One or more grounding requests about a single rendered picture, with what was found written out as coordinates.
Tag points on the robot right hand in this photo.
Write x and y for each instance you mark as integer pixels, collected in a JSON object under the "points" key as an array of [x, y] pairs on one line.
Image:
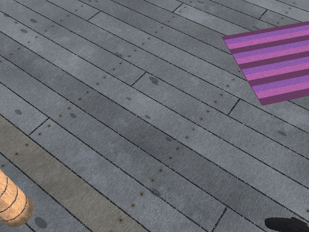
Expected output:
{"points": [[284, 224]]}

